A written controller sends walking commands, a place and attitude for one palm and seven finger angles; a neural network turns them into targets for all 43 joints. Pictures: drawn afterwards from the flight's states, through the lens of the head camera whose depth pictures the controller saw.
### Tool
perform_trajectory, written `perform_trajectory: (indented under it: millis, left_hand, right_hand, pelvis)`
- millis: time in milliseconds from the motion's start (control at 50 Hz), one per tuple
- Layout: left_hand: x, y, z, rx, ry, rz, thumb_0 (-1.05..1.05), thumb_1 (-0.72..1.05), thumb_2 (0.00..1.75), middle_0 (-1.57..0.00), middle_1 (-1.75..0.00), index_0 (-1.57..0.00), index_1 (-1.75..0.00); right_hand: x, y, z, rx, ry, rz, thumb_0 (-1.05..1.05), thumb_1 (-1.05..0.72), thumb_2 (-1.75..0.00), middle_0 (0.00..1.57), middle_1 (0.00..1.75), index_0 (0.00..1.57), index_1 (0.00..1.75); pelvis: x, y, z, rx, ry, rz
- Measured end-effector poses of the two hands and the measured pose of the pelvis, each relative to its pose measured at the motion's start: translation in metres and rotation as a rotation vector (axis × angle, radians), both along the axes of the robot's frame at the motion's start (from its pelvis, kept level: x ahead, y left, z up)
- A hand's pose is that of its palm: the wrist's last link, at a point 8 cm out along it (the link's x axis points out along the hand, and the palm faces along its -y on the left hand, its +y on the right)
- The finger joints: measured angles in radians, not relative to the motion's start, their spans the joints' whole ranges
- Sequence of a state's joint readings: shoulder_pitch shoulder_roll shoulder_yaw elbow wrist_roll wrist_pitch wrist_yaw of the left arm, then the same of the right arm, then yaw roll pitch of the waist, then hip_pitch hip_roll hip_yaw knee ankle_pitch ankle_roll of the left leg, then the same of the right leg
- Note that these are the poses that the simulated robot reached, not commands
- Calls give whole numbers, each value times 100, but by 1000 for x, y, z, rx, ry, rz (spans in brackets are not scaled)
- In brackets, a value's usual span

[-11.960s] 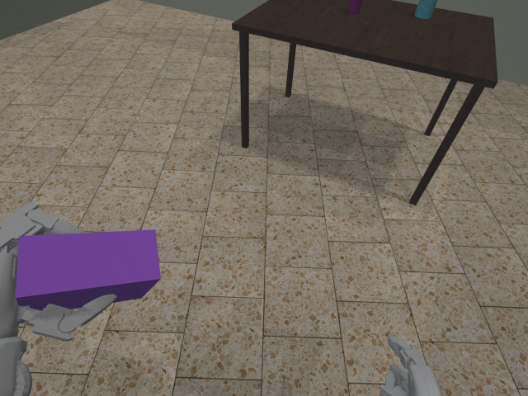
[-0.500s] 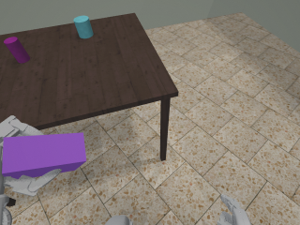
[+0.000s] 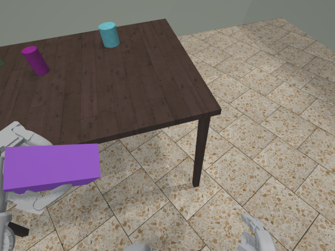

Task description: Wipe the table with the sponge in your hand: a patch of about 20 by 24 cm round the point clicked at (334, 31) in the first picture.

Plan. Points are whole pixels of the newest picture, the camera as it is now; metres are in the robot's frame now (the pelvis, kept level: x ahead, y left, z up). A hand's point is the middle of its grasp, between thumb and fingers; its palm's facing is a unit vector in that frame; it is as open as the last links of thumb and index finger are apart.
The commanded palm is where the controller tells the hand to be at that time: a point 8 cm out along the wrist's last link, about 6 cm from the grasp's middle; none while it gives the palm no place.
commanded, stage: come to a stop and stand still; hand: left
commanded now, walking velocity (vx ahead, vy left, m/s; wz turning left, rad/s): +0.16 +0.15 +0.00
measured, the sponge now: (68, 168) +0.23 +0.19 +0.16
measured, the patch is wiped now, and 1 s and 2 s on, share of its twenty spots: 0.00 0.00 0.00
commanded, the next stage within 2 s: look again from close up in 1.32 s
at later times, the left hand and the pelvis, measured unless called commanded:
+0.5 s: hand (7, 159) +0.23 +0.28 +0.18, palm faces +0.36 -0.82 -0.44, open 9.8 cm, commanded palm +0.17 +0.32 +0.19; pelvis +0.00 +0.05 +0.01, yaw -2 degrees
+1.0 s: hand out of the picture +0.19 +0.28 +0.17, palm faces +0.39 -0.83 -0.41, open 9.8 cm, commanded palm +0.13 +0.31 +0.19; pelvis -0.03 +0.04 +0.01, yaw -1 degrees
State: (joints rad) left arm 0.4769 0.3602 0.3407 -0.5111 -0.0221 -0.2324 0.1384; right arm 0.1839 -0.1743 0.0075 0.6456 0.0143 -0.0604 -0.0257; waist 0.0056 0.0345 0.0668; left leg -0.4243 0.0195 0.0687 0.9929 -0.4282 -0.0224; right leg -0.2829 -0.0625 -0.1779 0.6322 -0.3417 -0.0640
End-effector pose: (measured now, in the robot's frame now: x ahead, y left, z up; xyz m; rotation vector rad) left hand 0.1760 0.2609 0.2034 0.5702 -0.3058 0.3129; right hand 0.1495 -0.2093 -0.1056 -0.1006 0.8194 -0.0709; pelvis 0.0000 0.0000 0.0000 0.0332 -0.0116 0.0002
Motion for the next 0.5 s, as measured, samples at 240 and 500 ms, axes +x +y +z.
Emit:
perform_trajectory:
  millis: [240,500]
  left_hand:
    - [13,52,-17,-58,59,27,-1,-46,99,-77,-135,-77,-134]
    - [15,64,-3,-39,-6,-19,-1,-46,99,-77,-135,-77,-134]
  right_hand:
    - [12,1,27,-170,16,-16,1,-91,-90,20,30,20,30]
    - [26,60,42,-40,-103,31,1,-90,-90,20,30,20,30]
  pelvis:
    - [12,43,8,-10,11,3]
    - [4,49,7,-47,15,-28]
